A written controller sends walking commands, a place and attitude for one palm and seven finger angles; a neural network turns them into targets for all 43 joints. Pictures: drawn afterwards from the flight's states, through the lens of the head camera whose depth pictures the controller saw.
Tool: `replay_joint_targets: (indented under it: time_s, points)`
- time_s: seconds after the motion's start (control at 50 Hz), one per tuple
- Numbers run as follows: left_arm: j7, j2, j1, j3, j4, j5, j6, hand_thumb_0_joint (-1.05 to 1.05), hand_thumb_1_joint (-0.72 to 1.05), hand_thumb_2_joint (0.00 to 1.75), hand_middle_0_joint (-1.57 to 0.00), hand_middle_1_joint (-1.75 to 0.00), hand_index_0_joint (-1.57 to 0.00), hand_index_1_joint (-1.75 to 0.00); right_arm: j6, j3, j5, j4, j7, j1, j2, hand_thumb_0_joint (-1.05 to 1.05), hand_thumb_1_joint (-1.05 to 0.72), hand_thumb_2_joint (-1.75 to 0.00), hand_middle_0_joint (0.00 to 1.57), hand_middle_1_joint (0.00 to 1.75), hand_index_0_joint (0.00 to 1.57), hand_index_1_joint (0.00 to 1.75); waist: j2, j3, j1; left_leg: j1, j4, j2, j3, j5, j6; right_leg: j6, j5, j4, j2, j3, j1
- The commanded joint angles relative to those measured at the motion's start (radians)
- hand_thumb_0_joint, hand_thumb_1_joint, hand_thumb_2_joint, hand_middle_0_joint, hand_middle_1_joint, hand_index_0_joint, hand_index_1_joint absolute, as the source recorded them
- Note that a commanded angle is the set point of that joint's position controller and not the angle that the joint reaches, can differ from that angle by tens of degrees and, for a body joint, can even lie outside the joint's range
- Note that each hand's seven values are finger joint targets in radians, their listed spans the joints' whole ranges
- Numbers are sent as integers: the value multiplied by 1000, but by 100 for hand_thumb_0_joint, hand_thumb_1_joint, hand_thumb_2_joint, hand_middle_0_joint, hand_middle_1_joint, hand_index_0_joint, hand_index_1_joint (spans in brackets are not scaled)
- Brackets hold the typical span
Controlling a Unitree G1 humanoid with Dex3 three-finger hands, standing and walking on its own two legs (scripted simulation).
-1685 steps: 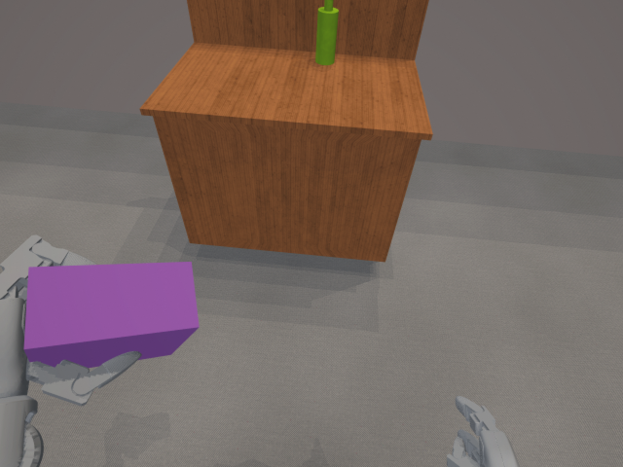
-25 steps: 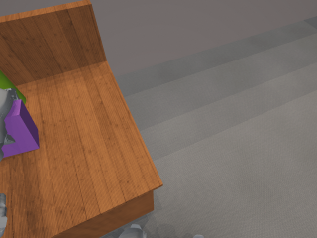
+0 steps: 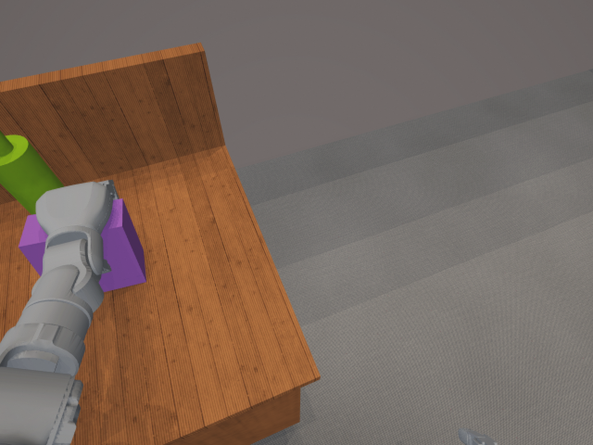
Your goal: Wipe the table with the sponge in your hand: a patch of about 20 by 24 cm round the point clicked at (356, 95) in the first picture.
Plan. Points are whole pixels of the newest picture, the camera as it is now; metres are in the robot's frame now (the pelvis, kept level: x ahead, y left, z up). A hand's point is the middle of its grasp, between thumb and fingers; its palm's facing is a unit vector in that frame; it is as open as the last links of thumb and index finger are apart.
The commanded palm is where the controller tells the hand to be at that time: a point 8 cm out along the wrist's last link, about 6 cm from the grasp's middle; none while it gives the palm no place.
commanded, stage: slide across to the middle lane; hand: left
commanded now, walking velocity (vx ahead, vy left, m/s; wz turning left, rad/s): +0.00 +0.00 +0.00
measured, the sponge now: (96, 260) +0.36 +0.35 -0.02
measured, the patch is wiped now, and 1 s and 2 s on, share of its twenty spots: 0.45 0.45 0.70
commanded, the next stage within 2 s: wipe back along the middle lane in 0.04 s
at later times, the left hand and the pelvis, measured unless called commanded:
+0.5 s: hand (99, 238) +0.37 +0.33 +0.03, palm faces -0.11 +0.02 -0.99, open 10.7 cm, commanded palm +0.34 +0.30 +0.06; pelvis +0.01 -0.02 +0.00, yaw -1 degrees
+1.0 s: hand (103, 272) +0.32 +0.30 +0.03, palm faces -0.02 -0.02 -1.00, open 10.7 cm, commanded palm +0.28 +0.28 +0.06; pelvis +0.01 -0.02 +0.00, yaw +0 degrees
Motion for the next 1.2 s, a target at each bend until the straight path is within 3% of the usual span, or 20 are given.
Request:
replay_joint_targets:
  time_s: [0.0, 0.02, 0.1, 0.12, 0.18, 0.26, 0.32, 0.36, 0.44, 0.56, 0.74, 0.78, 0.82, 0.88, 0.96, 1.06, 1.1, 1.18]
  points:
    - [-3, 107, -259, 15, -123, 2, -8, 0, 10, 130, -120, -160, -120, -160, -18, -53, -9, -79, -10, 33, -175, 0, -90, -90, 20, 30, 20, 30, -10, -284, -60, 305, -78, 24, -49, 499, -25, -74, 301, -25, 76, -29, 39]
    - [-1, 136, -276, 37, -115, 5, -7, 0, 10, 130, -120, -160, -120, -160, -16, -52, -10, -74, -11, 37, -179, 0, -90, -90, 20, 30, 20, 30, -26, -285, -66, 297, -79, 23, -47, 480, -21, -72, 304, -27, 76, -28, 46]
    - [-13, 150, -240, 49, -107, 4, -10, 0, 10, 130, -120, -160, -120, -160, -13, -52, -10, -80, -14, 39, -181, 0, -90, -90, 20, 30, 20, 30, -33, -294, -58, 283, -78, 15, -33, 486, -12, -72, 346, -26, 74, -25, 84]
    - [-12, 191, -243, 80, -96, 9, -12, 0, 10, 130, -120, -160, -120, -160, -11, -52, -10, -77, -14, 45, -185, 0, -90, -90, 20, 30, 20, 30, -33, -297, -55, 276, -78, 14, -29, 485, -11, -72, 353, -24, 74, -25, 91]
    - [-28, 126, -176, 43, -82, -1, -17, 0, 10, 130, -120, -160, -120, -160, -13, -52, -7, -85, -11, 35, -178, 0, -90, -90, 20, 30, 20, 30, -38, -271, -56, 260, -81, 13, -22, 475, -8, -71, 353, -31, 76, -25, 86]
    - [-43, 138, -126, 41, -47, 4, -18, 0, 10, 130, -120, -160, -120, -160, -7, -50, -5, -88, -7, 44, -188, 0, -90, -90, 20, 30, 20, 30, -65, -227, -56, 210, -80, 2, -7, 398, 0, -71, 335, -35, 77, -24, 87]
    - [-50, 149, -59, 64, -65, -3, -25, 0, 10, 130, -120, -160, -120, -160, -8, -56, -6, -91, -4, 46, -191, 0, -90, -90, 20, 30, 20, 30, -55, -262, -41, 219, -70, 4, 3, 437, 1, -72, 379, -24, 76, -21, 110]
    - [-55, 127, -8, 52, -87, -14, -27, 0, 10, 130, -120, -160, -120, -160, -7, -55, -3, -101, 1, 39, -188, 0, -90, -90, 20, 30, 20, 30, -50, -255, -34, 207, -66, 2, 9, 446, 1, -72, 407, -21, 76, -20, 122]
    - [-57, 118, 92, 66, -138, -34, -25, 0, 10, 130, -120, -160, -120, -160, -10, -60, 1, -117, 4, 23, -189, 0, -90, -90, 20, 30, 20, 30, -88, -259, -25, 194, -65, 0, 14, 443, 4, -66, 435, -22, 75, -16, 153]
    - [-51, 110, 160, 69, -216, -49, 15, 0, 10, 130, -120, -160, -120, -160, -21, -58, 7, -134, 6, -11, -188, 0, -90, -90, 20, 30, 20, 30, -95, -205, -21, 196, -87, 1, 14, 403, 6, -63, 399, -37, 73, -21, 154]
    - [-47, 81, 341, 80, -342, -63, 74, 0, 10, 130, -120, -160, -120, -160, -44, -48, 8, -179, 9, -66, -176, 0, -90, -90, 20, 30, 20, 30, -98, -183, 6, 225, -103, 1, 5, 432, 2, -62, 402, -37, 73, -32, 186]
    - [-51, 29, 328, 38, -382, -63, 88, 0, 10, 130, -120, -160, -120, -160, -47, -45, 11, -188, 10, -86, -168, 0, -90, -90, 20, 30, 20, 30, -77, -173, -3, 242, -112, 4, -1, 436, -1, -62, 376, -40, 73, -35, 170]
    - [-48, 34, 334, 35, -397, -57, 104, 0, 10, 130, -120, -160, -120, -160, -48, -40, 9, -193, 10, -93, -168, 0, -90, -90, 20, 30, 20, 30, -71, -143, -1, 240, -118, 3, -6, 396, -3, -64, 331, -43, 74, -40, 153]
    - [-50, -3, 342, 7, -435, -56, 127, 0, 10, 130, -120, -160, -120, -160, -54, -35, 9, -206, 9, -115, -161, 0, -90, -90, 20, 30, 20, 30, -74, -148, 0, 253, -125, 2, -8, 401, -4, -66, 331, -46, 74, -40, 162]
    - [-51, 13, 404, 24, -458, -56, 144, 0, 10, 130, -120, -160, -120, -160, -58, -27, 7, -214, 4, -126, -160, 0, -90, -90, 20, 30, 20, 30, -96, -143, 11, 250, -122, -6, -5, 403, -5, -64, 364, -44, 72, -38, 190]
    - [-59, -36, 417, -21, -513, -51, 158, 0, 10, 130, -120, -160, -120, -160, -63, -23, 6, -225, 6, -142, -150, 0, -90, -90, 20, 30, 20, 30, -64, -129, 11, 271, -129, -3, -11, 400, -7, -67, 331, -44, 73, -43, 173]
    - [-58, -18, 485, 5, -528, -54, 154, 0, 10, 130, -120, -160, -120, -160, -70, -24, 4, -229, 8, -142, -149, 0, -90, -90, 20, 30, 20, 30, -69, -154, 24, 278, -125, -4, -12, 421, -8, -66, 352, -39, 73, -40, 202]
    - [-61, -44, 560, -1, -591, -66, 150, 0, 10, 130, -120, -160, -120, -160, -79, -21, 4, -239, 14, -161, -144, 0, -90, -90, 20, 30, 20, 30, -89, -158, 27, 275, -125, -1, -11, 459, -9, -62, 400, -37, 71, -37, 224]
